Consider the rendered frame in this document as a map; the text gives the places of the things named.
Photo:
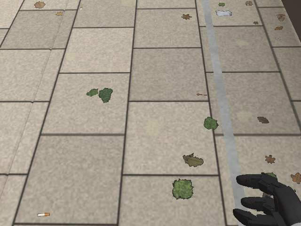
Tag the robot right hand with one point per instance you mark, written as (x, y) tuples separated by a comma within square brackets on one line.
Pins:
[(284, 209)]

